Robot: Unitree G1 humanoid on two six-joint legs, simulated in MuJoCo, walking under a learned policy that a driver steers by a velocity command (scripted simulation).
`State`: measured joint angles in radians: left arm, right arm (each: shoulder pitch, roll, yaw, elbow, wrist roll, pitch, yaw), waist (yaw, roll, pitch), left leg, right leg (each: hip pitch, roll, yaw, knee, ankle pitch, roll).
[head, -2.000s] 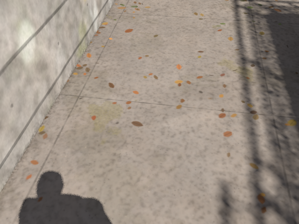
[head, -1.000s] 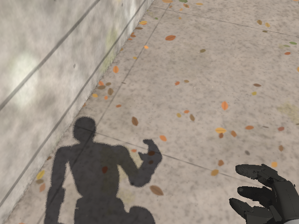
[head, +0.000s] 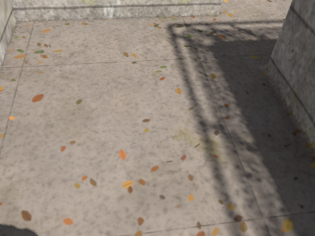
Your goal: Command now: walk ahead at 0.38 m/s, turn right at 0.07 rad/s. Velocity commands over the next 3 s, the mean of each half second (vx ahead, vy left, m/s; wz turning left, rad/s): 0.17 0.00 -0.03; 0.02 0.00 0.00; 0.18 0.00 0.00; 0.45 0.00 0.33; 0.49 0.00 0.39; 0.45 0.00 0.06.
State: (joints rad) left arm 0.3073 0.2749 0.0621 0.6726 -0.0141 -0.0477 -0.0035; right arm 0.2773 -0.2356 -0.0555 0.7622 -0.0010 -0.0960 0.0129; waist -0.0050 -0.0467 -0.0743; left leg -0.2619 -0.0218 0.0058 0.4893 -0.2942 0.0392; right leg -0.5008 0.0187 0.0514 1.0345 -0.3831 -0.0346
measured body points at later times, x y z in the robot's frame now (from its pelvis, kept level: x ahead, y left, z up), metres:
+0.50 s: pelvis +0.14 -0.03 +0.00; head +0.17 -0.04 +0.44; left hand +0.31 +0.21 -0.10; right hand +0.24 -0.30 -0.13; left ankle +0.13 +0.13 -0.71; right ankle +0.23 -0.13 -0.74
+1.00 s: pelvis +0.20 +0.00 -0.01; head +0.21 +0.00 +0.44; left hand +0.29 +0.25 -0.14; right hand +0.27 -0.25 -0.14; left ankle +0.17 +0.12 -0.74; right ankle +0.23 -0.13 -0.74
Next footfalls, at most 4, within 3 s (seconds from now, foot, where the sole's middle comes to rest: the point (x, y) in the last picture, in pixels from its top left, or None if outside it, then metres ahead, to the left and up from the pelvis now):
0.28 right None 0.27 -0.13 -0.77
0.58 left None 0.21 0.12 -0.77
1.86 left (128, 214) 0.63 0.12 -0.77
2.36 right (153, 155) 0.96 0.01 -0.77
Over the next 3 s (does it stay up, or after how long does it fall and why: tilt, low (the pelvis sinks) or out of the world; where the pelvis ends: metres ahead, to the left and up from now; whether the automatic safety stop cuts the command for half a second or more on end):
stays up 1.06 0.24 0.00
